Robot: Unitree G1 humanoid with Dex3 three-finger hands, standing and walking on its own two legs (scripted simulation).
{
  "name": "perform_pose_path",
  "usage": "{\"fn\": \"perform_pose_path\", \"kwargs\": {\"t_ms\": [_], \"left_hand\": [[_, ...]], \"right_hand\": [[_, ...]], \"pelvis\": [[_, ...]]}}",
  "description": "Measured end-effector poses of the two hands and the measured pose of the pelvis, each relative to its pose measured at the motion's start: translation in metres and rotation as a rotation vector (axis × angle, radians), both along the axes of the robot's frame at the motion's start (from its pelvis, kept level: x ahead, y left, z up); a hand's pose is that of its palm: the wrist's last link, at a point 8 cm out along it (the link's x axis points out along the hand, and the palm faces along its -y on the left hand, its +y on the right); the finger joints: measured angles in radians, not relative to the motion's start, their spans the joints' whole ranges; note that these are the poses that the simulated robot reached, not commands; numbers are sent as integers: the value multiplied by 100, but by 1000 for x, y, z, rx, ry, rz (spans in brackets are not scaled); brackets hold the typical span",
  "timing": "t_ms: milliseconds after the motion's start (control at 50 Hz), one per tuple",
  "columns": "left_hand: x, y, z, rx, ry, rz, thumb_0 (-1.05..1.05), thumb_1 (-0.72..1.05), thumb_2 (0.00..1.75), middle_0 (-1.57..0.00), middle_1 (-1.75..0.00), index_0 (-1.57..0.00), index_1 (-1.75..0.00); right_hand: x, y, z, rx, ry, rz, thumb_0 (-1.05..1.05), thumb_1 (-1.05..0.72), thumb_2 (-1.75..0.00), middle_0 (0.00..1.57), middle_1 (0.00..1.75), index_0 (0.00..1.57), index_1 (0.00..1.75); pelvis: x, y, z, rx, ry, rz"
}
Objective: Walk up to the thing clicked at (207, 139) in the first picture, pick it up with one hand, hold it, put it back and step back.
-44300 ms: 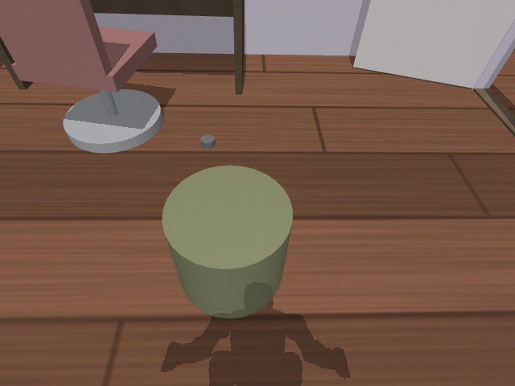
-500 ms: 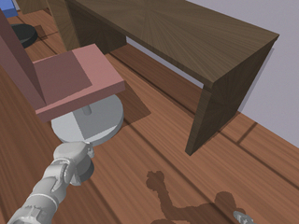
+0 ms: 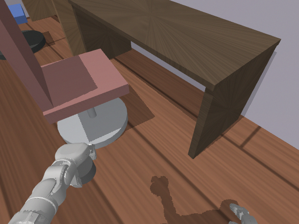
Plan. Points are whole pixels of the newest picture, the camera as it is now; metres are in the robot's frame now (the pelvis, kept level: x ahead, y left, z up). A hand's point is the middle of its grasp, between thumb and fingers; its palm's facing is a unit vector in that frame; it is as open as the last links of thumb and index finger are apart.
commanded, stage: hold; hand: left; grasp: from above
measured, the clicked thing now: (81, 168) +0.30 +0.23 -0.07
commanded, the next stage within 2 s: crouch in 0.60 s
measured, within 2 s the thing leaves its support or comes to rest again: neither
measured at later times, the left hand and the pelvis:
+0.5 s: hand (76, 171) +0.28 +0.23 -0.04, palm faces -0.46 -0.06 -0.89, open 10.2 cm; pelvis -0.01 +0.00 +0.00, yaw +0 degrees
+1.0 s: hand (80, 176) +0.28 +0.23 -0.08, palm faces -0.48 -0.04 -0.88, open 10.3 cm; pelvis -0.01 +0.00 +0.00, yaw +1 degrees
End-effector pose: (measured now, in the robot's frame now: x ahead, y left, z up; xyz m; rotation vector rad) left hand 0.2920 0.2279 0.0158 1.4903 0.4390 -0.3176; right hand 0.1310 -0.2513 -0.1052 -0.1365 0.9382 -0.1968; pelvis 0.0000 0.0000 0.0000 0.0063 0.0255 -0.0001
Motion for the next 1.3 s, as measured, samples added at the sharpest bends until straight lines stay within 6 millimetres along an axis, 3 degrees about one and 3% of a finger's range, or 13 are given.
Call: {"fn": "perform_pose_path", "kwargs": {"t_ms": [380, 600, 860, 960, 1080, 1180, 1300], "left_hand": [[-10, -1, 1, -12, 4, -16, 0, -2, 52, -55, -83, -61, -73], [-6, 3, 2, 0, -6, 6, 0, -4, 56, -55, -84, -61, -74], [-7, 2, -11, -4, 11, -4, 0, -3, 57, -53, -85, -59, -76], [-7, 2, -31, 7, 14, -10, 0, -4, 59, -53, -85, -59, -76], [-2, 6, -70, 38, 22, -18, 0, -6, 62, -53, -86, -60, -77], [10, 9, -113, 65, 12, -33, 0, -7, 63, -54, -85, -60, -77], [31, 15, -173, 86, -17, -39, 0, -5, 60, -53, -85, -60, -77]], "right_hand": [[-2, 3, 4, -5, -15, 4, 1, -90, -89, 21, 30, 20, 30], [-4, 3, 3, -3, -3, 3, 1, -91, -90, 21, 30, 20, 30], [-4, 1, 2, -9, 10, 2, 1, -90, -89, 21, 30, 20, 30], [-10, -2, -2, -24, 46, 6, 1, -90, -89, 21, 30, 20, 30], [-29, -12, -19, -57, 127, 5, 0, -90, -89, 21, 30, 20, 30], [-56, -22, -47, -97, 206, -5, 0, -90, -89, 21, 30, 20, 30], [-94, -29, -96, -145, 301, -34, 0, -90, -89, 21, 30, 20, 30]], "pelvis": [[-6, 1, 2, 1, -15, -3], [-6, 1, 3, 0, -17, -1], [-4, 0, 2, 1, -4, 4], [-5, -1, -2, 0, 26, 11], [-9, 0, -17, -7, 107, 19], [-17, 2, -47, -18, 209, 23], [-28, 6, -96, -32, 338, 22]]}}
